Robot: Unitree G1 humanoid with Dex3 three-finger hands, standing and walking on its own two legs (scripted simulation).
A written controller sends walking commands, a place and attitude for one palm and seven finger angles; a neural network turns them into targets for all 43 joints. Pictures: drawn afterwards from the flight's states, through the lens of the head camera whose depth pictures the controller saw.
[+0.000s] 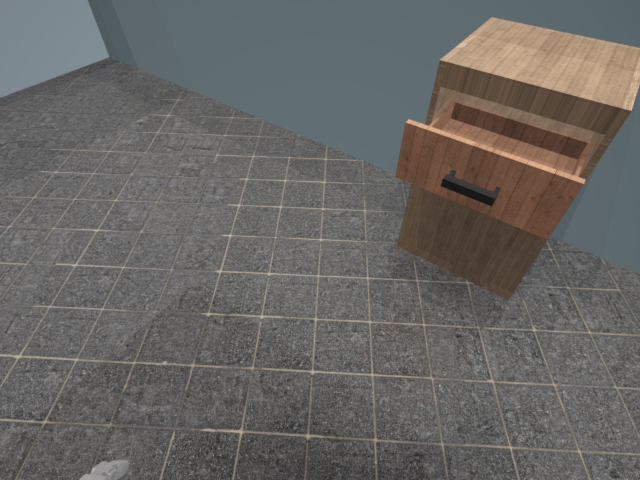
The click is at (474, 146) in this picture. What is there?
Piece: drawer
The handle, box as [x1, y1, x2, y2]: [441, 170, 499, 205]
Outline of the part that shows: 441,183 442,186 489,205 491,205 494,201 499,187 496,187 492,192 452,176 455,172 454,170 452,170 448,175 446,174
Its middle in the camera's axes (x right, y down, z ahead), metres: +0.38 -0.13 +0.97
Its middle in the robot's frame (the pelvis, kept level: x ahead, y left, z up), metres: +0.82 -0.34 -0.14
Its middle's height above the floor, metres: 0.63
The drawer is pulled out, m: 0.24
